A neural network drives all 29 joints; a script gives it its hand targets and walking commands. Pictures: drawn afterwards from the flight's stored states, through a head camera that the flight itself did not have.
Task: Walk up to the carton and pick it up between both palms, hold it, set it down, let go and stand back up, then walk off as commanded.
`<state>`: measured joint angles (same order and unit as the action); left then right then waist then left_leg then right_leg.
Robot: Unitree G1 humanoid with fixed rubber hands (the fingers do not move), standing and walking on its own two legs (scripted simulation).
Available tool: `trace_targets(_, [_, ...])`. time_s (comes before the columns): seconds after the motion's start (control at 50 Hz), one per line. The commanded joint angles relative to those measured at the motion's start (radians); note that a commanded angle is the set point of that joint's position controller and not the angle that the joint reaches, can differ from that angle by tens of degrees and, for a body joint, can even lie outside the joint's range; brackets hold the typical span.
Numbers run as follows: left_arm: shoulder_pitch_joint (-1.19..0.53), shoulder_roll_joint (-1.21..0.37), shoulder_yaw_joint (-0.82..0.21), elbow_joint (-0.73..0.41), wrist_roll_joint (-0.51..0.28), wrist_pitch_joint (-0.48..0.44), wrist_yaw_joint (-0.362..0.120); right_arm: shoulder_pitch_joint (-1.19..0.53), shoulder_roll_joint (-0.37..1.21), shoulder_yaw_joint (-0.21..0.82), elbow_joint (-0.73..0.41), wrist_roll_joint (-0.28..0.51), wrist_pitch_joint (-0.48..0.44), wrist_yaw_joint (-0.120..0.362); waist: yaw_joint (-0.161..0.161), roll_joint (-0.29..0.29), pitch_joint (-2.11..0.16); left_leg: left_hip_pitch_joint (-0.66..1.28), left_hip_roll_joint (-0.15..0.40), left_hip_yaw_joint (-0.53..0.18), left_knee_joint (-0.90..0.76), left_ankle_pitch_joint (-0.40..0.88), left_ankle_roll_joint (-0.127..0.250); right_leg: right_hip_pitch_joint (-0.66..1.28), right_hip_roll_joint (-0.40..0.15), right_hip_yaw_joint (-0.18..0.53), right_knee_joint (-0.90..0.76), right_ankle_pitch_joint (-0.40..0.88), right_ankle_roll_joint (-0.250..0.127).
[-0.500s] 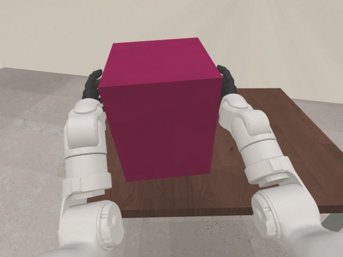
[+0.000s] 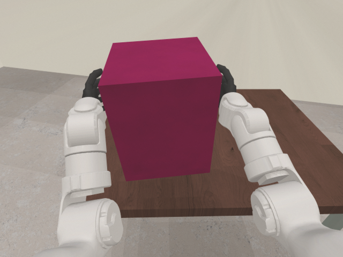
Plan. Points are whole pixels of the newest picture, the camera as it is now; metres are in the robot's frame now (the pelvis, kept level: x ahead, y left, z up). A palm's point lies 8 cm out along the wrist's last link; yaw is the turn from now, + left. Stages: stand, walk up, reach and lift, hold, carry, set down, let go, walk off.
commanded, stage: set down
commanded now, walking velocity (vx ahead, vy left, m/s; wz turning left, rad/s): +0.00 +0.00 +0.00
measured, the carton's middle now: (161, 108) +0.39 +0.00 +0.21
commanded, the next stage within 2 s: none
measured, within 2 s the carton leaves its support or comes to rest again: neither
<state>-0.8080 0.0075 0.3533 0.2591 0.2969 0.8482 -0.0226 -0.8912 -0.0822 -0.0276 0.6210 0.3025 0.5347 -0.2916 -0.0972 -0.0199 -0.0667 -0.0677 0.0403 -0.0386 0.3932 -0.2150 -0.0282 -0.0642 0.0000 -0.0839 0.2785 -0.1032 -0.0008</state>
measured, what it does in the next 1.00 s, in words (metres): stands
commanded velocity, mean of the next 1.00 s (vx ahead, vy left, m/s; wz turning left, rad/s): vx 0.00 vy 0.00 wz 0.00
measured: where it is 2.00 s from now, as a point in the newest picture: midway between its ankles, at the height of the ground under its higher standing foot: outside the picture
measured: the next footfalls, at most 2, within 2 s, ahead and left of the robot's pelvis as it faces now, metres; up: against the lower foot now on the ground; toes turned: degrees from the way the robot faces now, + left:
none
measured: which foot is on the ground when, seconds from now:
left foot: down 0.00-1.00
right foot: down 0.00-1.00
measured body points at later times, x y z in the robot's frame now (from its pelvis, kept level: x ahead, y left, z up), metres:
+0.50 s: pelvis +0.02 +0.00 +0.00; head -0.03 +0.03 +0.45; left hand +0.43 +0.16 +0.24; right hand +0.42 -0.14 +0.21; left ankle +0.01 +0.13 -0.75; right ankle +0.04 -0.12 -0.75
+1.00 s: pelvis +0.02 +0.02 +0.00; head -0.02 +0.05 +0.45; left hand +0.44 +0.13 +0.21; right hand +0.41 -0.16 +0.19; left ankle +0.01 +0.13 -0.75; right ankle +0.04 -0.12 -0.75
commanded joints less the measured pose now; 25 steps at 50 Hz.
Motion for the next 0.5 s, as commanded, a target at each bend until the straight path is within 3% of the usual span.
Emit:
trace_targets(0.0, [-0.756,-0.628,-0.49,-0.052,-0.177,-0.074,-0.118,-0.88,0.675,0.355,-0.369,0.13,-0.03,0.108,-0.026,0.05,-0.329,-0.045,-0.096,0.025,-0.076,0.175,0.002,0.249,0.081,0.018,-0.025,0.069,0.038])
trace_targets(0.04, [-0.78,-0.631,-0.462,-0.035,-0.167,-0.096,-0.133,-0.902,0.674,0.281,-0.316,0.069,-0.059,0.129,-0.026,0.064,-0.287,-0.097,-0.089,0.036,-0.117,0.049,0.015,0.231,0.072,0.011,-0.015,-0.009,0.041])
trace_targets(0.08, [-0.812,-0.642,-0.457,-0.022,-0.168,-0.135,-0.136,-0.95,0.682,0.261,-0.325,0.05,-0.104,0.144,0.0,0.07,-0.325,-0.103,-0.086,0.035,-0.118,0.065,0.009,0.243,0.073,0.008,-0.011,-0.007,0.04])
trace_targets(0.1, [-0.835,-0.663,-0.478,-0.025,-0.175,-0.152,-0.129,-0.984,0.675,0.26,-0.327,0.053,-0.128,0.152,0.004,0.09,-0.373,-0.092,-0.085,0.037,-0.112,0.102,0.005,0.255,0.075,0.009,0.001,0.018,0.04])
trace_targets(0.12, [-0.848,-0.677,-0.495,-0.055,-0.184,-0.179,-0.12,-0.976,0.695,0.277,-0.33,0.048,-0.155,0.157,0.009,0.075,-0.429,-0.051,-0.09,0.033,-0.087,0.179,-0.005,0.27,0.074,0.009,0.004,0.078,0.038])
trace_targets(0.16, [-0.851,-0.688,-0.496,-0.052,-0.175,-0.215,-0.115,-0.985,0.671,0.272,-0.322,0.042,-0.197,0.151,-0.006,0.08,-0.486,0.028,-0.099,0.029,-0.052,0.282,-0.024,0.287,0.075,0.004,0.001,0.149,0.041])
trace_targets(0.18, [-0.821,-0.667,-0.45,-0.008,-0.151,-0.221,-0.119,-0.967,0.658,0.265,-0.288,0.022,-0.207,0.149,0.009,0.075,-0.439,0.025,-0.104,0.038,-0.056,0.267,-0.017,0.287,0.069,0.004,-0.009,0.145,0.043])
trace_targets(0.2, [-0.833,-0.661,-0.43,0.015,-0.139,-0.238,-0.13,-0.962,0.661,0.238,-0.258,-0.012,-0.231,0.15,-0.015,0.053,-0.406,0.027,-0.105,0.035,-0.063,0.232,-0.014,0.289,0.063,-0.002,-0.016,0.133,0.044])
trace_targets(0.24, [-0.784,-0.611,-0.353,0.112,-0.09,-0.263,-0.16,-0.909,0.669,0.173,-0.196,-0.091,-0.274,0.158,-0.014,0.013,-0.32,-0.008,-0.107,0.048,-0.095,0.102,0.011,0.272,0.043,-0.011,-0.033,0.042,0.052])
trace_targets(0.3, [-0.714,-0.566,-0.288,0.215,-0.033,-0.306,-0.204,-0.825,0.646,0.085,-0.114,-0.192,-0.346,0.174,-0.017,-0.007,-0.235,-0.012,-0.105,0.064,-0.131,0.045,0.023,0.29,0.027,-0.027,-0.048,0.003,0.063])
trace_targets(0.38, [-0.63,-0.547,-0.269,0.216,-0.008,-0.342,-0.235,-0.764,0.582,0.064,-0.095,-0.238,-0.43,0.178,-0.021,-0.012,-0.241,0.046,-0.106,0.082,-0.11,0.21,0.011,0.36,0.031,-0.047,-0.029,0.172,0.067])
trace_targets(0.44, [-0.591,-0.565,-0.305,0.178,-0.018,-0.355,-0.237,-0.76,0.572,0.139,-0.166,-0.211,-0.48,0.171,-0.017,0.003,-0.261,0.082,-0.103,0.087,-0.086,0.342,-0.005,0.419,0.038,-0.052,-0.013,0.329,0.069])
trace_targets(0.48, [-0.573,-0.602,-0.376,0.114,-0.043,-0.367,-0.231,-0.763,0.566,0.185,-0.235,-0.188,-0.515,0.167,-0.038,0.018,-0.319,0.134,-0.1,0.079,-0.047,0.464,-0.029,0.436,0.048,-0.065,0.0,0.428,0.066])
